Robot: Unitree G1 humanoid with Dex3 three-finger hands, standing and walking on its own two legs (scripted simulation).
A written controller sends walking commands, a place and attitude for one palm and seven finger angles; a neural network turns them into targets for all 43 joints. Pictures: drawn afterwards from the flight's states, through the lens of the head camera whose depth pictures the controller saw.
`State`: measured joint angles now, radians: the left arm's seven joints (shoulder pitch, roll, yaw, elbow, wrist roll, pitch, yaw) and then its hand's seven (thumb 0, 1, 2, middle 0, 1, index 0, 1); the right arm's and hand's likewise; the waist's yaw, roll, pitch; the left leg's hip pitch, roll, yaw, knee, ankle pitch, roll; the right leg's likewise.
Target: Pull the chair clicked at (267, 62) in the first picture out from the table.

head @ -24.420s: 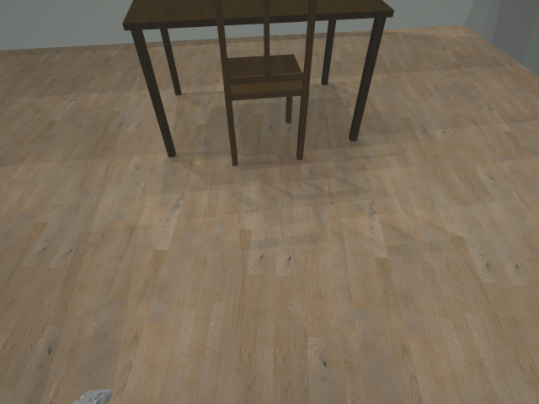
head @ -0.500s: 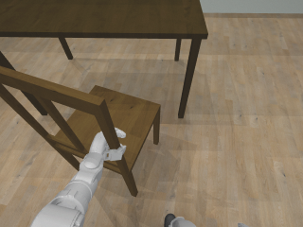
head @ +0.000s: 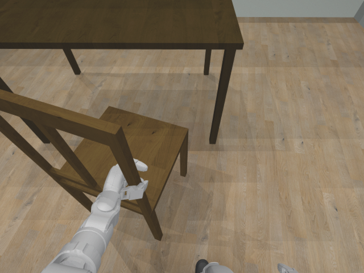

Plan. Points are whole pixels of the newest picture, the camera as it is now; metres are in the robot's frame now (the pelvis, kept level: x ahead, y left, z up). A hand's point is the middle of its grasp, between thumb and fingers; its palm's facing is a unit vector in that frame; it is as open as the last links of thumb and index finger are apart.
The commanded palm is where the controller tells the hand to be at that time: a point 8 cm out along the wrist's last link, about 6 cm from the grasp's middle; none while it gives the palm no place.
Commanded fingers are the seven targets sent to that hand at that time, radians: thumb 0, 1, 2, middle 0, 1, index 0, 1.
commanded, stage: stop walking, hand still on the chair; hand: left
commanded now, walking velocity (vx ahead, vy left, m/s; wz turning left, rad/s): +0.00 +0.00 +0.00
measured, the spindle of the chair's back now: (72, 159) +0.41 +0.31 -0.06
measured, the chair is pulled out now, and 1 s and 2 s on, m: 0.41 0.41 0.41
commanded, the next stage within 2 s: open the thumb and straighten the fingers in 0.74 s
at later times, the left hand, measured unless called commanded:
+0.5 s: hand (138, 186) +0.33 +0.12 -0.06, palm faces -0.08 -0.98 -0.18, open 6.3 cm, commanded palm +0.31 +0.17 -0.04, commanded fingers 0.00 0.90 0.90 -0.50 -1.45 -0.50 -1.45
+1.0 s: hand (137, 186) +0.33 +0.12 -0.06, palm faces -0.14 -0.98 -0.15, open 6.6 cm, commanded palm +0.31 +0.17 -0.04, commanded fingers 0.00 -0.19 0.38 -0.50 -1.45 -0.50 -1.45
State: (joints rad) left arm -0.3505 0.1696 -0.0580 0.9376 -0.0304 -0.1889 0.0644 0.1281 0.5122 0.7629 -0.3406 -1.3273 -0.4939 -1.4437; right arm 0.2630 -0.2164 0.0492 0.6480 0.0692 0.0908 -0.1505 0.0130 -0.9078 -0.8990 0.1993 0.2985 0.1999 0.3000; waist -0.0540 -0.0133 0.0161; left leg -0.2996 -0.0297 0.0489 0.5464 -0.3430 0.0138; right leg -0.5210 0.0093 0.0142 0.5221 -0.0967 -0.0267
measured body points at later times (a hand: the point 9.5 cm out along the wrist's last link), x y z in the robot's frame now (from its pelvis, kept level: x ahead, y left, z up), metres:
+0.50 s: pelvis +0.05 +0.00 +0.01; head +0.08 +0.00 +0.46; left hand +0.33 +0.17 -0.05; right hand +0.19 -0.25 -0.10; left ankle -0.04 +0.11 -0.73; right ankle +0.10 -0.09 -0.73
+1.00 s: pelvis +0.04 +0.01 -0.01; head +0.07 +0.01 +0.44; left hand +0.33 +0.17 -0.05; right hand +0.16 -0.24 -0.11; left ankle -0.04 +0.11 -0.73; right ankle +0.10 -0.09 -0.73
